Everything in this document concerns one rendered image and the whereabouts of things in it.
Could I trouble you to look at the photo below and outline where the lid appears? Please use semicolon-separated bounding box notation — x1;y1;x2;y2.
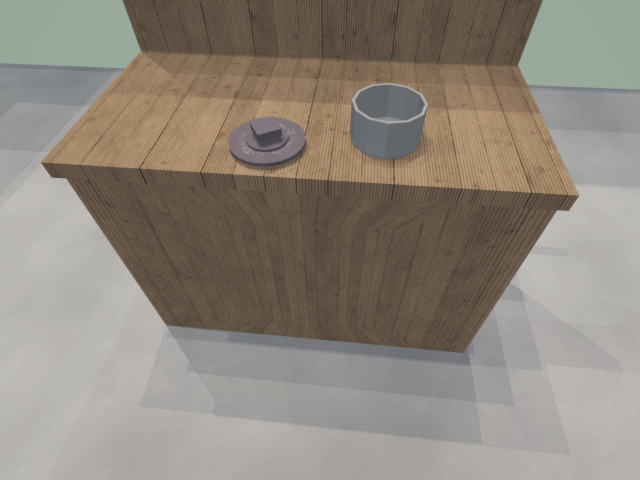
228;117;306;167

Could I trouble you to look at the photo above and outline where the knob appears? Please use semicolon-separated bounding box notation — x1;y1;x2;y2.
250;116;282;142

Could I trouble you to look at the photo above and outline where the pot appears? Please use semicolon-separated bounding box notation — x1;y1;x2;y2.
350;83;428;159

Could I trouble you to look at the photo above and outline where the table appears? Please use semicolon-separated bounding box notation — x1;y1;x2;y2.
41;0;579;353

